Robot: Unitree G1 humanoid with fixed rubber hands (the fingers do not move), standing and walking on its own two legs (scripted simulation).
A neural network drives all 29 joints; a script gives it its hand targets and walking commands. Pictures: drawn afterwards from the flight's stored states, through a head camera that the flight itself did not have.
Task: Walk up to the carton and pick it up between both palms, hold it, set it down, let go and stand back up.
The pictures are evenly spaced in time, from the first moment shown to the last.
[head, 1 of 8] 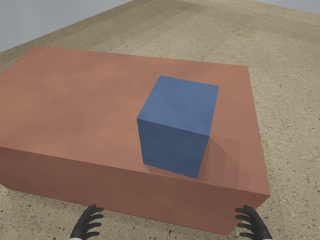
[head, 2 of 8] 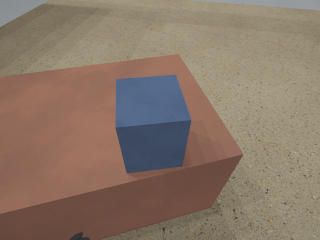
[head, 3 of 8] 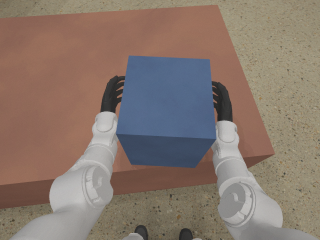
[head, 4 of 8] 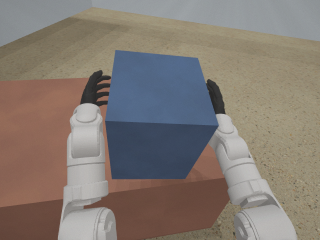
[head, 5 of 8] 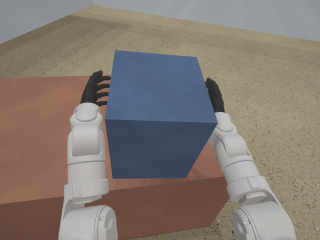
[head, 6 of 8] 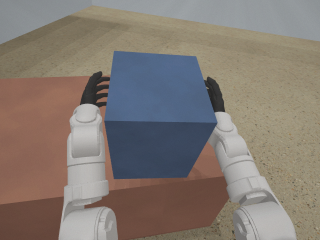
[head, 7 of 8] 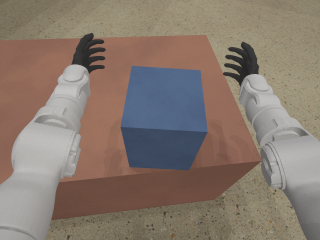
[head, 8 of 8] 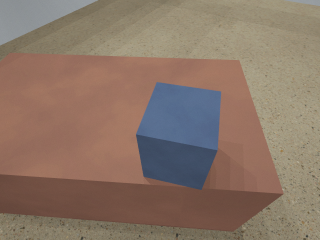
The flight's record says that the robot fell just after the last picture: no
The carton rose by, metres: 0.20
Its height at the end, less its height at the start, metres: +0.00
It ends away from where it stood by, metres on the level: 0.02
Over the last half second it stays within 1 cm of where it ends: yes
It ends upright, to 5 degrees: yes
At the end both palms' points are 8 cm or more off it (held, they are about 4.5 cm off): yes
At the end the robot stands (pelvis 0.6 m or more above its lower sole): yes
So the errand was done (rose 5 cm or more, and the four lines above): yes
